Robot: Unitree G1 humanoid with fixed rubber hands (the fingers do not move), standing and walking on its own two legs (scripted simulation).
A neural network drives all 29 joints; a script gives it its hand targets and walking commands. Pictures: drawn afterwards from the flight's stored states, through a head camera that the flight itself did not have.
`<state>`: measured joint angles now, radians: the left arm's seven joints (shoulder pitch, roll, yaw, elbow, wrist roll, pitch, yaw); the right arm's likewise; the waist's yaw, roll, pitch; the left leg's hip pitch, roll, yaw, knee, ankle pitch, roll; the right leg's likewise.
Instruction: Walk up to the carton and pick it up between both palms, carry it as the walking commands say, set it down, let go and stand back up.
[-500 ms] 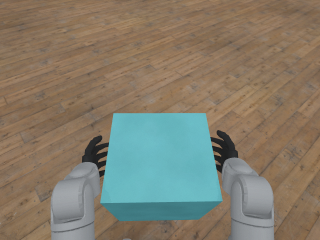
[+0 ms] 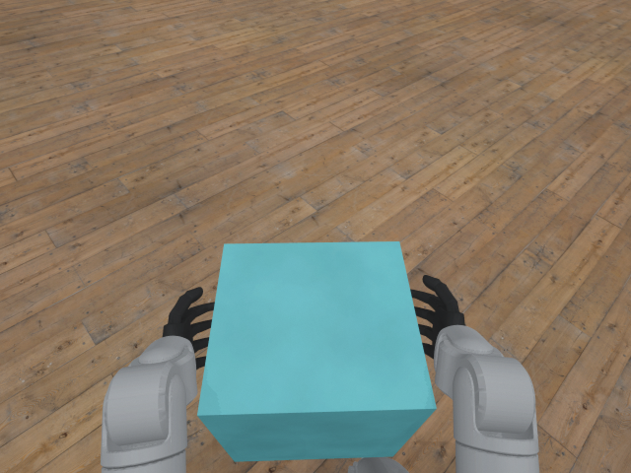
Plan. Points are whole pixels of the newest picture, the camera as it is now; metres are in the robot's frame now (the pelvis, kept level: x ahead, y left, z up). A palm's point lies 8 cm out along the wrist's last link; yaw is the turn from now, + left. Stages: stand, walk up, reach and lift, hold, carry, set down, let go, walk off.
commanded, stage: carry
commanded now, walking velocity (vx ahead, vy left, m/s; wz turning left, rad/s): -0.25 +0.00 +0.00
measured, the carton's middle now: (313, 356) +0.27 +0.01 +0.00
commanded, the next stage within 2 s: none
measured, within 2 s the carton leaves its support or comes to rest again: neither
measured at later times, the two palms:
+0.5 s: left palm out of the picture +0.06 +0.10 +0.07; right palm out of the picture +0.04 -0.20 +0.07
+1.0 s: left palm out of the picture -0.10 +0.14 +0.07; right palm out of the picture -0.09 -0.17 +0.08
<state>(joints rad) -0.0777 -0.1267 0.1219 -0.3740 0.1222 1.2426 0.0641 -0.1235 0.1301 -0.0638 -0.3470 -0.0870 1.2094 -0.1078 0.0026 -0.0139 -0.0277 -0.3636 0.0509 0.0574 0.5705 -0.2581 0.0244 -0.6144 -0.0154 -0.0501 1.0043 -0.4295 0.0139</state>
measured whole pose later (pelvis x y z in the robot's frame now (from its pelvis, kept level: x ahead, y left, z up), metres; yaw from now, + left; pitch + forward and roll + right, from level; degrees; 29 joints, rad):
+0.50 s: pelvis -0.21 -0.02 +0.00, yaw -2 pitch +4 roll +1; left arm -0.11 -0.13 0.09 -0.38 0.11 1.22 0.07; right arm -0.11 0.13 -0.10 -0.44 -0.07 1.22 -0.12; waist -0.05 0.03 -0.04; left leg -0.50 0.03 0.05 0.98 -0.48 -0.06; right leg -0.42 -0.04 -0.06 0.53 -0.17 -0.02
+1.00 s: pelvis -0.35 -0.02 +0.00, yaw +0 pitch +2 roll -1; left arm -0.12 -0.13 0.11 -0.31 0.11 1.24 0.07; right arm -0.13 0.13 -0.09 -0.35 -0.12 1.22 -0.09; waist 0.01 0.04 -0.08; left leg -0.42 0.05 0.04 0.54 -0.16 -0.01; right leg -0.34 -0.03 -0.09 0.54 -0.23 0.00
